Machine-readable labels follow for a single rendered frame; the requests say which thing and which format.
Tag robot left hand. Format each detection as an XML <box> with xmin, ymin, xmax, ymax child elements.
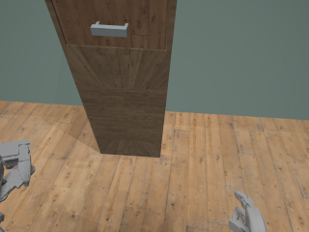
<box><xmin>0</xmin><ymin>139</ymin><xmax>36</xmax><ymax>203</ymax></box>

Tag drawer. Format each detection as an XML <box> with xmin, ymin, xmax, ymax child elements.
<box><xmin>52</xmin><ymin>0</ymin><xmax>170</xmax><ymax>50</ymax></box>

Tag cabinet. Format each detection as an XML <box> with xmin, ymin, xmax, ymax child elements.
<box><xmin>44</xmin><ymin>0</ymin><xmax>178</xmax><ymax>158</ymax></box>

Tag handle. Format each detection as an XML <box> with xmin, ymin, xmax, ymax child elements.
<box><xmin>90</xmin><ymin>21</ymin><xmax>128</xmax><ymax>38</ymax></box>

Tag robot right hand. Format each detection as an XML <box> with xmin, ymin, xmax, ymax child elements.
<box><xmin>229</xmin><ymin>190</ymin><xmax>267</xmax><ymax>232</ymax></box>

